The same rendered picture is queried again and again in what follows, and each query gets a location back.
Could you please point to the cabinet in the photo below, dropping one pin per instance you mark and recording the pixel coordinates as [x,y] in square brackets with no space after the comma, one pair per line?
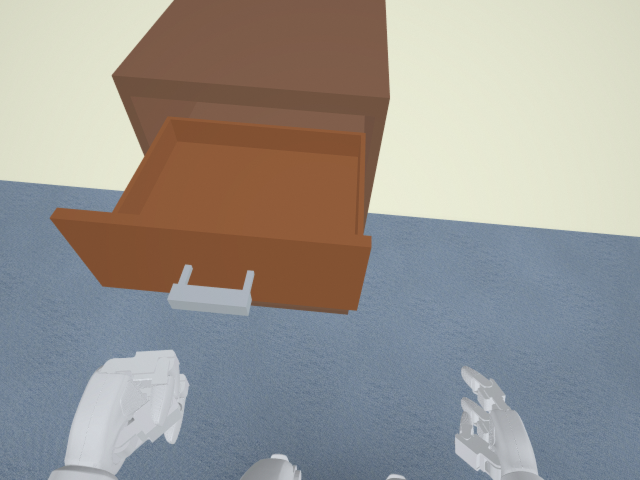
[320,64]

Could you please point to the handle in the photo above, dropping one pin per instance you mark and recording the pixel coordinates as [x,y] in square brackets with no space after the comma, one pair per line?
[210,299]

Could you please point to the robot left thigh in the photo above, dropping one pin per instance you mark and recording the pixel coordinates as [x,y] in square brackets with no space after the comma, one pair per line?
[272,469]

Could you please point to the right robot hand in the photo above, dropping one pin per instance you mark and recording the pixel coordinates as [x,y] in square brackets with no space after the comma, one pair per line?
[503,445]

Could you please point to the drawer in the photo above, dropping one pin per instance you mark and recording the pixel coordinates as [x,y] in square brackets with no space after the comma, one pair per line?
[227,197]

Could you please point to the left robot hand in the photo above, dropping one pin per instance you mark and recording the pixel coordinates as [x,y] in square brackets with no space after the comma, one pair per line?
[147,387]

